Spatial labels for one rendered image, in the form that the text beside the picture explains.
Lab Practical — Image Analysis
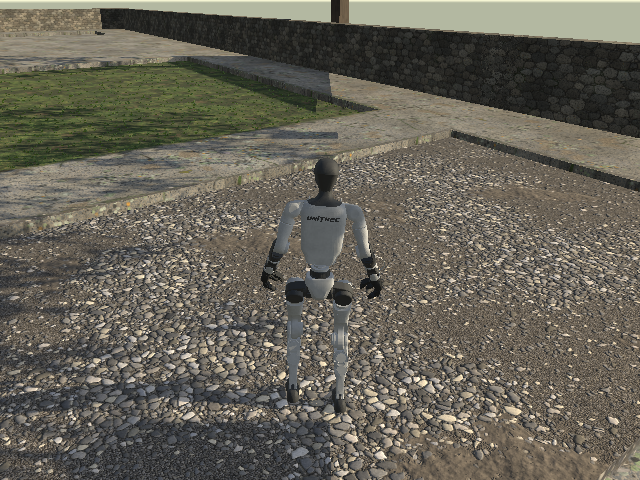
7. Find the left robot hand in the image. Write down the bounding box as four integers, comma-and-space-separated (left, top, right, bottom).
261, 270, 284, 291

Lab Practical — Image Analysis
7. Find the robot left upper arm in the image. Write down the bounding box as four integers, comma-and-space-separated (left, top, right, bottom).
273, 200, 304, 254

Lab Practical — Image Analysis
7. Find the right robot thigh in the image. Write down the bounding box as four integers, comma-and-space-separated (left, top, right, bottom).
331, 280, 353, 350

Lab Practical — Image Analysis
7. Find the right robot forearm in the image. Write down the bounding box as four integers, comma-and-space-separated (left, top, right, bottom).
361, 243, 380, 281

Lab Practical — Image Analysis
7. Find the robot torso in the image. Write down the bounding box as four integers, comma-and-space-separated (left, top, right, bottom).
300, 196, 347, 300

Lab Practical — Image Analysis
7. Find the right robot hand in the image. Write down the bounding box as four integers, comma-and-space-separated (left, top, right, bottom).
360, 276, 383, 299

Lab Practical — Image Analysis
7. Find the left robot forearm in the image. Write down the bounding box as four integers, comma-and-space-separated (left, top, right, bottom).
264, 238, 283, 274

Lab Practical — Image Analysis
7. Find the robot right upper arm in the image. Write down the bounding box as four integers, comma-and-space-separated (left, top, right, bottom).
345, 203, 371, 259

